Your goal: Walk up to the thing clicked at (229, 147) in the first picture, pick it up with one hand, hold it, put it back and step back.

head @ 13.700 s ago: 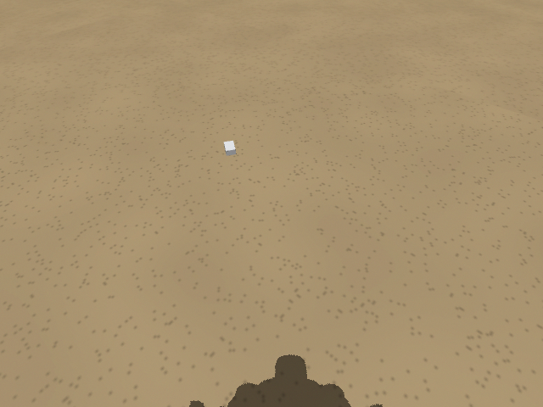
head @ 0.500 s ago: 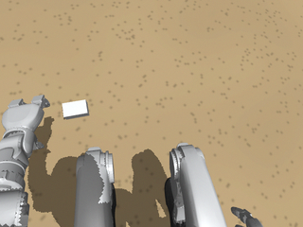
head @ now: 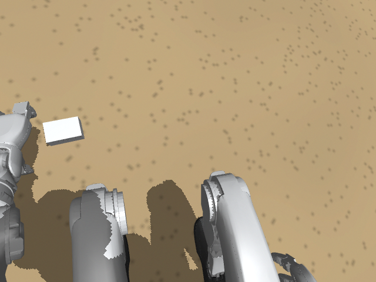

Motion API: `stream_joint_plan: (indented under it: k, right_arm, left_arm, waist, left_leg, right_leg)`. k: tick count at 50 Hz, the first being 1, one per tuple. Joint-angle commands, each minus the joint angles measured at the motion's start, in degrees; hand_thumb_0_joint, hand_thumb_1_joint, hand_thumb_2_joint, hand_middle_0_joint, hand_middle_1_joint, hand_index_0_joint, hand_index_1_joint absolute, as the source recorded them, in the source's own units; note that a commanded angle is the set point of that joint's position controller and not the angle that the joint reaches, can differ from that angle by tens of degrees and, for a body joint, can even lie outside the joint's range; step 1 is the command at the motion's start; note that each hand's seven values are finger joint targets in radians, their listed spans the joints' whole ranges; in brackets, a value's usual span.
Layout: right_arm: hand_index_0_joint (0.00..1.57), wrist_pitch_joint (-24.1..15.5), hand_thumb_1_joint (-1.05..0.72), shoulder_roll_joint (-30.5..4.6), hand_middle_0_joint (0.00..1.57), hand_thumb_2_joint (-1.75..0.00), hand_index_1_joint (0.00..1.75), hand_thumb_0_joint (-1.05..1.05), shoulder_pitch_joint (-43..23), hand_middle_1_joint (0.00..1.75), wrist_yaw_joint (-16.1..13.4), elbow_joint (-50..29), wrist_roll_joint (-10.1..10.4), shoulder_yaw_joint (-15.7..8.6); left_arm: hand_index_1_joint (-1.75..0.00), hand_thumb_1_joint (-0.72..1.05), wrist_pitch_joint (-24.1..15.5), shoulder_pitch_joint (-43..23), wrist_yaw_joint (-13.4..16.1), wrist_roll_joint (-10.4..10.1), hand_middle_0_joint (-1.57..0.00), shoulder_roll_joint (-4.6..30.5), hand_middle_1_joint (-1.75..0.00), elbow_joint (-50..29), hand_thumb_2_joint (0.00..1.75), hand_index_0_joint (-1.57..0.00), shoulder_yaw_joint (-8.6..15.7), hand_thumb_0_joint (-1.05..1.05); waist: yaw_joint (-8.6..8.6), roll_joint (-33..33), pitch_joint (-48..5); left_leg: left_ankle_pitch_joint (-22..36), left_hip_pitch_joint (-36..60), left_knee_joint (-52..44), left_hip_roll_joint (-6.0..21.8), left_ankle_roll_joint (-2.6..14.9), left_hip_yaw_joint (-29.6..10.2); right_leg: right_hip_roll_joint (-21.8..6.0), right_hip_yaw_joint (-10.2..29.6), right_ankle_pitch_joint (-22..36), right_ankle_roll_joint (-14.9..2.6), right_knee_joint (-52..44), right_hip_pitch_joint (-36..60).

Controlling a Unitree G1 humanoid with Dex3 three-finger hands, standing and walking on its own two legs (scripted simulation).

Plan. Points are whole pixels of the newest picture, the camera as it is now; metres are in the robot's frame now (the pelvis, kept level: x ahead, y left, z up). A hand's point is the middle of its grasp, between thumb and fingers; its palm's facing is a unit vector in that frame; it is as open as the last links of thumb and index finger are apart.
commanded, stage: rise first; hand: left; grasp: from above
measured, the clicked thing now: (64, 131) +0.50 +0.30 -0.32
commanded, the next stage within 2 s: none
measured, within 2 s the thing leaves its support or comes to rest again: neither
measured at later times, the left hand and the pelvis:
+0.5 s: hand (28, 142) +0.43 +0.33 -0.20, palm faces -0.44 -0.13 -0.89, open 13.9 cm; pelvis +0.00 +0.00 -0.02, yaw -2 degrees
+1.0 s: hand (31, 137) +0.45 +0.33 -0.21, palm faces -0.43 -0.13 -0.89, open 13.5 cm; pelvis +0.01 +0.00 -0.02, yaw -3 degrees
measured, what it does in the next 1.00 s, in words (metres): stands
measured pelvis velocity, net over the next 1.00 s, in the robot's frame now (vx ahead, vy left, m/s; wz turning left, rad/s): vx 0.01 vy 0.00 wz -0.05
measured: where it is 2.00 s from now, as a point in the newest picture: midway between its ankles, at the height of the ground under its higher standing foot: (166, 272)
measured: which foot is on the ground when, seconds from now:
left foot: down 0.00-1.00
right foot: down 0.00-1.00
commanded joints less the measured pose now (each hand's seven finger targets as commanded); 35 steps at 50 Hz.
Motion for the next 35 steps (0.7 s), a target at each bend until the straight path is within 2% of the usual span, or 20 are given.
stream_joint_plan:
  k: [1,2,5,10,12,13,14,16,18,20,21,22,24,26,27,30,32,34,35]
  right_arm:
    - [0.2,-0.2,-0.89,-13.5,0.2,-0.9,0.3,0.0,11.0,0.3,-0.6,-0.8,-0.1,-3.7]
    - [0.2,-0.2,-0.89,-13.8,0.2,-0.9,0.3,0.0,11.1,0.3,-0.5,-0.8,-0.2,-3.8]
    - [0.2,0.1,-0.89,-13.6,0.2,-0.9,0.3,0.0,11.2,0.3,-0.4,-0.8,-0.3,-3.4]
    - [0.2,0.4,-0.89,-14.0,0.2,-0.9,0.3,0.0,11.2,0.3,0.1,-1.1,-0.9,-2.7]
    - [0.2,0.5,-0.89,-14.0,0.2,-0.9,0.3,0.0,11.1,0.3,0.0,-1.1,-0.8,-2.5]
    - [0.2,0.6,-0.89,-14.1,0.2,-0.9,0.3,0.0,11.2,0.3,0.1,-1.3,-1.0,-2.3]
    - [0.2,0.6,-0.89,-13.8,0.2,-0.9,0.3,0.0,11.0,0.3,0.2,-1.2,-1.2,-2.0]
    - [0.2,0.6,-0.89,-14.6,0.2,-0.9,0.3,0.0,11.2,0.3,0.3,-1.4,-1.1,-2.2]
    - [0.2,0.6,-0.89,-14.5,0.2,-0.9,0.3,0.0,10.7,0.3,0.2,-1.4,-1.3,-1.6]
    - [0.2,0.7,-0.89,-15.0,0.2,-0.9,0.3,0.0,11.2,0.3,0.2,-1.5,-1.3,-1.7]
    - [0.2,0.7,-0.89,-14.7,0.2,-0.9,0.3,0.0,11.0,0.3,0.3,-1.3,-1.6,-1.3]
    - [0.2,0.6,-0.89,-15.1,0.2,-0.9,0.3,0.0,10.9,0.3,0.3,-1.3,-1.4,-1.5]
    - [0.2,0.7,-0.89,-15.0,0.2,-0.9,0.3,0.0,11.0,0.3,0.4,-1.5,-1.7,-0.9]
    - [0.2,0.6,-0.9,-15.2,0.2,-0.9,0.3,0.0,11.1,0.3,0.4,-1.4,-1.7,-1.0]
    - [0.2,0.6,-0.89,-15.2,0.2,-0.9,0.3,0.0,11.1,0.3,0.4,-1.5,-1.8,-0.8]
    - [0.2,0.5,-0.89,-15.6,0.2,-0.9,0.3,0.0,11.3,0.3,0.5,-1.7,-2.1,-0.6]
    - [0.2,0.5,-0.89,-15.6,0.2,-0.9,0.3,0.0,10.9,0.3,0.5,-1.5,-2.0,-0.5]
    - [0.2,0.4,-0.89,-15.7,0.2,-0.9,0.3,0.0,10.9,0.3,0.6,-1.5,-2.1,-0.4]
    - [0.2,0.4,-0.89,-15.6,0.2,-0.9,0.3,0.0,10.9,0.3,0.6,-1.4,-2.0,-0.4]
  left_arm:
    - [-0.93,-0.48,0.2,-16.1,2.3,-0.7,-0.14,16.2,-0.93,-7.5,0.95,-0.13,2.2,0.0]
    - [-0.93,-0.48,0.2,-15.5,2.4,-0.8,-0.13,16.4,-0.94,-7.1,0.95,-0.13,2.8,0.0]
    - [-0.94,-0.48,0.1,-16.2,2.2,-0.8,-0.13,17.0,-0.94,-8.2,0.95,-0.13,2.7,0.0]
    - [-0.95,-0.48,0.0,-15.8,2.1,-1.3,-0.12,17.8,-0.96,-6.0,0.95,-0.12,3.1,0.0]
    - [-0.97,-0.51,-0.3,-16.7,1.9,-1.1,-0.11,18.6,-0.97,-7.1,0.97,-0.11,2.9,0.0]
    - [-0.96,-0.51,-0.4,-16.7,2.2,-1.3,-0.11,18.9,-0.96,-7.7,0.97,-0.11,3.8,0.0]
    - [-0.96,-0.51,-0.3,-15.4,2.2,-1.1,-0.11,18.2,-0.96,-5.9,0.97,-0.11,3.0,0.0]
    - [-0.96,-0.51,-0.5,-16.0,2.3,-1.2,-0.1,18.4,-0.96,-5.8,0.98,-0.1,3.3,0.0]
    - [-0.98,-0.53,-0.7,-16.5,2.4,-1.0,-0.1,18.6,-0.98,-5.8,0.99,-0.1,2.7,0.0]
    - [-0.96,-0.5,-0.9,-17.7,2.7,-1.0,-0.11,19.6,-0.97,-6.7,0.96,-0.11,3.6,0.0]
    - [-0.95,-0.5,-0.7,-16.1,2.6,-1.0,-0.12,19.0,-0.95,-5.1,0.96,-0.12,3.1,0.0]
    - [-0.96,-0.5,-0.8,-17.0,2.8,-1.3,-0.11,19.9,-0.97,-5.8,0.96,-0.11,3.8,0.0]
    - [-0.96,-0.5,-0.9,-17.0,2.8,-0.9,-0.11,19.6,-0.97,-4.7,0.96,-0.11,2.9,0.0]
    - [-0.95,-0.57,-0.7,-16.6,3.1,-1.0,-0.13,20.2,-0.91,-4.4,1.03,-0.09,3.7,0.0]
    - [-0.94,-0.51,-0.7,-17.4,3.2,-1.2,-0.13,20.2,-0.93,-4.8,0.97,-0.12,3.5,0.0]
    - [-0.91,-0.48,-0.8,-18.4,3.3,-0.9,-0.16,20.9,-0.9,-5.5,0.95,-0.15,3.6,0.0]
    - [-0.91,-0.46,-0.8,-17.7,3.5,-0.8,-0.17,21.5,-0.89,-4.4,0.94,-0.16,3.8,0.0]
    - [-0.92,-0.48,-0.7,-17.9,3.3,-0.6,-0.15,20.4,-0.91,-3.7,0.95,-0.14,2.7,0.0]
    - [-0.91,-0.48,-0.6,-17.9,3.5,-0.9,-0.17,21.2,-0.89,-4.5,0.95,-0.15,3.6,0.0]
  waist:
    - [0.16,15.2,-38.3]
    - [0.47,15.8,-38.0]
    - [0.15,16.6,-40.3]
    - [-0.81,15.0,-37.8]
    - [-0.29,15.9,-38.1]
    - [-0.24,16.3,-38.5]
    - [-0.38,16.3,-37.5]
    - [-1.14,15.3,-36.6]
    - [-0.87,17.0,-36.8]
    - [-1.47,17.0,-37.4]
    - [-1.19,16.7,-36.9]
    - [-1.04,16.8,-37.1]
    - [-1.58,16.6,-36.2]
    - [-1.29,16.3,-36.1]
    - [-1.92,16.6,-36.0]
    - [-2.29,16.8,-36.6]
    - [-1.79,17.8,-36.0]
    - [-2.44,17.5,-35.6]
    - [-1.9,17.9,-35.7]
  left_leg:
    - [8.8,31.5,-12.6,-0.3,2.93,6.9]
    - [9.0,31.5,-12.4,-0.2,2.82,6.9]
    - [11.4,32.7,-11.1,0.0,2.78,6.8]
    - [9.8,28.6,-10.1,0.0,3.15,6.6]
    - [9.5,28.5,-9.8,0.0,3.08,6.8]
    - [9.9,29.5,-9.7,-0.1,2.96,6.6]
    - [9.9,28.5,-9.7,0.0,2.97,6.7]
    - [8.7,28.6,-9.8,0.1,2.96,6.1]
    - [8.8,28.6,-9.5,0.0,2.86,6.2]
    - [9.4,29.0,-9.0,0.1,2.85,6.0]
    - [9.6,28.0,-8.9,-0.1,2.89,6.2]
    - [9.4,28.3,-8.7,0.1,2.9,6.1]
    - [8.7,26.9,-8.6,0.0,2.93,6.1]
    - [8.9,27.1,-8.6,0.0,2.96,6.0]
    - [8.7,27.1,-8.2,0.1,3.0,5.9]
    - [8.2,26.6,-7.9,0.1,3.0,5.8]
    - [7.7,26.9,-8.4,0.0,2.85,5.7]
    - [7.5,26.5,-8.2,0.1,2.85,5.5]
    - [7.9,26.8,-8.3,-0.1,2.8,5.7]
  right_leg:
    - [0.9,-6.1,12.5,-4.61,-13.4,15.7]
    - [0.8,-6.1,12.7,-4.58,-12.7,15.5]
    - [1.0,-6.1,14.9,-4.48,-12.1,16.5]
    - [1.3,-6.4,14.0,-4.2,-12.0,16.7]
    - [1.4,-6.2,13.9,-4.25,-12.0,17.2]
    - [1.3,-6.4,14.1,-4.26,-11.6,16.9]
    - [1.5,-6.4,14.2,-4.26,-11.4,17.4]
    - [1.5,-7.1,13.0,-4.38,-11.0,15.3]
    - [1.7,-6.9,13.4,-4.44,-11.0,15.4]
    - [1.6,-7.2,13.9,-4.26,-10.6,15.5]
    - [1.7,-6.9,14.2,-4.23,-10.6,16.3]
    - [1.6,-7.1,13.9,-4.22,-10.5,15.3]
    - [1.8,-7.2,13.5,-4.19,-10.5,16.0]
    - [1.8,-7.3,13.7,-4.18,-10.5,15.9]
    - [1.8,-7.3,13.7,-4.09,-10.5,15.8]
    - [1.8,-7.5,13.4,-3.99,-10.4,16.1]
    - [1.9,-7.7,12.7,-4.25,-9.9,15.0]
    - [2.0,-7.8,12.7,-4.3,-9.9,14.8]
    - [1.9,-7.7,13.0,-4.31,-9.9,15.1]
